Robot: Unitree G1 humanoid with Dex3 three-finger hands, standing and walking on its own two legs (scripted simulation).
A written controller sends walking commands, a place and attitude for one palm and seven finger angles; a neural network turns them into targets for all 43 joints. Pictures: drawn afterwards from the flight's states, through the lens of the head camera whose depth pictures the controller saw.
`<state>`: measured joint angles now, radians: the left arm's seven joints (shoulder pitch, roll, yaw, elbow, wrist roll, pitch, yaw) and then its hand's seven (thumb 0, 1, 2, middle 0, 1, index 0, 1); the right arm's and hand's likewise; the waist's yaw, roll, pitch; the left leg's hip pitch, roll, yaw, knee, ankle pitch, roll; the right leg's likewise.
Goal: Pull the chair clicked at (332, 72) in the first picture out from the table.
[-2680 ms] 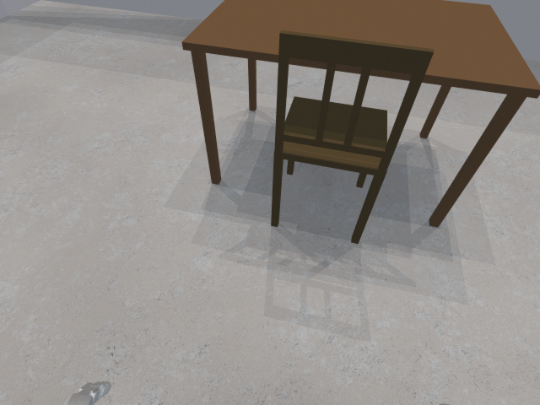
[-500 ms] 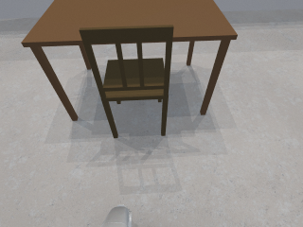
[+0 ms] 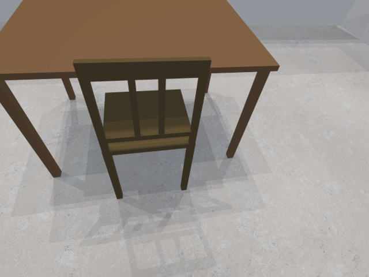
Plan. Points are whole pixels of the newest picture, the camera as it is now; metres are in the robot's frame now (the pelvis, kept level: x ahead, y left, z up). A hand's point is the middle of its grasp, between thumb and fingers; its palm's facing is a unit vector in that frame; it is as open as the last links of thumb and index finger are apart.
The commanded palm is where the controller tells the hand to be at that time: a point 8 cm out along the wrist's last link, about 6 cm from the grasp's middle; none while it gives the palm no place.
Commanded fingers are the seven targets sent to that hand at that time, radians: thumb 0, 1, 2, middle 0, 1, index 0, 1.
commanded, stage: turn to face it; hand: left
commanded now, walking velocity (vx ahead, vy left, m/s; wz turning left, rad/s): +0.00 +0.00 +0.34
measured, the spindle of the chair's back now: (134, 110) +0.67 +0.20 -0.10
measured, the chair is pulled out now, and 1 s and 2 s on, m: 0.00 0.00 0.00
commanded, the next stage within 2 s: take the last steps up to it in 0.32 s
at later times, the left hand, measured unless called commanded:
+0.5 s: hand out of the picture +0.03 +0.18 -0.17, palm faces +0.21 -0.95 -0.22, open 7.3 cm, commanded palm none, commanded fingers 0.00 0.90 0.90 -0.20 -0.30 -0.20 -0.30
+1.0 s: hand out of the picture +0.11 +0.18 -0.18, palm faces +0.15 -0.97 -0.17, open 7.4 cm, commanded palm none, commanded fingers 0.00 0.90 0.90 -0.20 -0.30 -0.20 -0.30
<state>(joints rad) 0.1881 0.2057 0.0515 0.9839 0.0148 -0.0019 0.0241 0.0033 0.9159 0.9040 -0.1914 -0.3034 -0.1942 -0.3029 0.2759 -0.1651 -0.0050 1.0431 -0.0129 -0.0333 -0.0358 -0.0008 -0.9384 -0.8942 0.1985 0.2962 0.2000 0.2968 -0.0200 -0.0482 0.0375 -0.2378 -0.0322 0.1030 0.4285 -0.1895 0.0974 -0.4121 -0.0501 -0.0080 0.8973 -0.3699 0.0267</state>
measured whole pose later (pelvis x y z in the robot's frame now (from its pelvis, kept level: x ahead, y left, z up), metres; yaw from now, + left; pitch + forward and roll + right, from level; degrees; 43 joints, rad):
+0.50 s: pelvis +0.01 -0.01 +0.00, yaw +10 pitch -1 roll +0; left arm 0.23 0.15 0.05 1.02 0.02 0.00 0.04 0.00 0.91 0.90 -0.20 -0.30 -0.20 -0.30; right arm 0.26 -0.17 -0.05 1.06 -0.01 0.04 -0.02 0.01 -0.91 -0.89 0.20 0.30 0.20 0.30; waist -0.02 0.01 0.04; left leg -0.38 0.01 0.01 0.89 -0.46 -0.01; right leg -0.14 -0.03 -0.11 0.44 -0.29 -0.02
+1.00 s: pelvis +0.11 -0.01 -0.01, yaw +8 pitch +0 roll +1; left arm 0.25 0.19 0.07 1.05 0.02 0.01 -0.03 0.01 0.91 0.90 -0.19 -0.30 -0.19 -0.30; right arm 0.39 -0.14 -0.03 1.11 -0.03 -0.04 -0.03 0.01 -0.91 -0.89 0.20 0.30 0.20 0.30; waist -0.03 -0.03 0.06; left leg 0.00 0.06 0.10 0.37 -0.37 -0.05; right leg -0.47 -0.09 -0.08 0.66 -0.23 -0.02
